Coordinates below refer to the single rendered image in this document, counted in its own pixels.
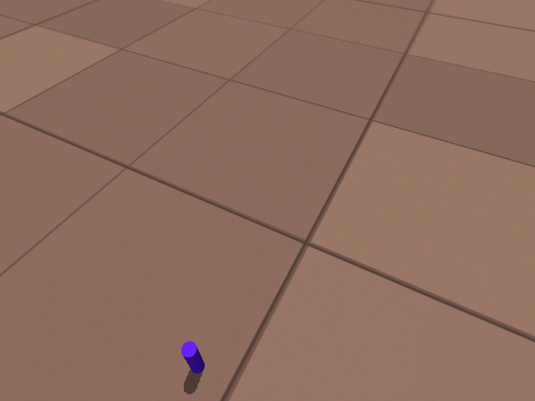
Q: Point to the can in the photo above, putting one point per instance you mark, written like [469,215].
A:
[191,354]

